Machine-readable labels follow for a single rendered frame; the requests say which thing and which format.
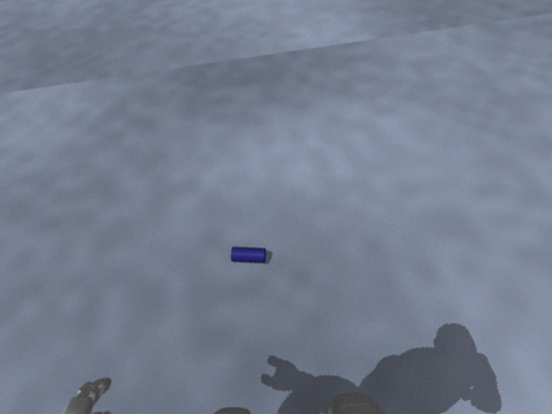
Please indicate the can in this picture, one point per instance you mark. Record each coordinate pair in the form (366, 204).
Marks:
(257, 255)

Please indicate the left robot hand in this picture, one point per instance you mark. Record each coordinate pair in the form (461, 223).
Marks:
(87, 396)

